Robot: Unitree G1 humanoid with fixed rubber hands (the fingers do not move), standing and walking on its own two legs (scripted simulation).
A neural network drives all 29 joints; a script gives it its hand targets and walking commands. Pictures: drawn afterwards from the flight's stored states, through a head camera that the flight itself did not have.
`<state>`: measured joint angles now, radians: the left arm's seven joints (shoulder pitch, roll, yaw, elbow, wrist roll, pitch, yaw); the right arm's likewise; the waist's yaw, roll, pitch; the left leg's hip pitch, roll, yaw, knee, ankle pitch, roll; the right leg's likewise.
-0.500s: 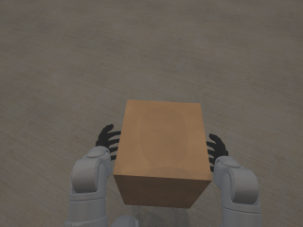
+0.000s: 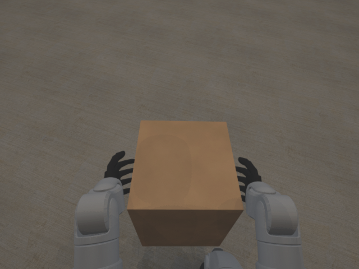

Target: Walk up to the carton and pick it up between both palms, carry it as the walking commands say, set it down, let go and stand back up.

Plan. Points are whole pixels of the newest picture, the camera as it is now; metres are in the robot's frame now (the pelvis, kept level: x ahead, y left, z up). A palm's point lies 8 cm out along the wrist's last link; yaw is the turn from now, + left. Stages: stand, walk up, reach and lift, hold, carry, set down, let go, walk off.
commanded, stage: carry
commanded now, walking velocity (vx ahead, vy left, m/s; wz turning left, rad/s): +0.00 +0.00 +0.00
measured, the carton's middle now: (182, 186) +0.31 +0.00 -0.02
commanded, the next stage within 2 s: none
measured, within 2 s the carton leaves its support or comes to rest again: neither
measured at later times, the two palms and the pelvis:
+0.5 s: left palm (159, 85) +0.57 +0.06 +0.09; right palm (258, 98) +0.55 -0.23 +0.07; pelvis +0.26 -0.07 +0.01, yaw +0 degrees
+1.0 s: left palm (147, 81) +0.59 +0.10 +0.09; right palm (243, 89) +0.59 -0.19 +0.06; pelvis +0.31 -0.06 -0.01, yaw +2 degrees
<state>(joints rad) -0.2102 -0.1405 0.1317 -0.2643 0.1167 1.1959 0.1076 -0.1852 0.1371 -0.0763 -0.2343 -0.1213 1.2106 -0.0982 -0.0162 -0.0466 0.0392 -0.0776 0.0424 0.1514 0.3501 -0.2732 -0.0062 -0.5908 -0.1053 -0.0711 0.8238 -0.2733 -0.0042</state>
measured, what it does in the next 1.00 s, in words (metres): walks ahead: right foot, then left foot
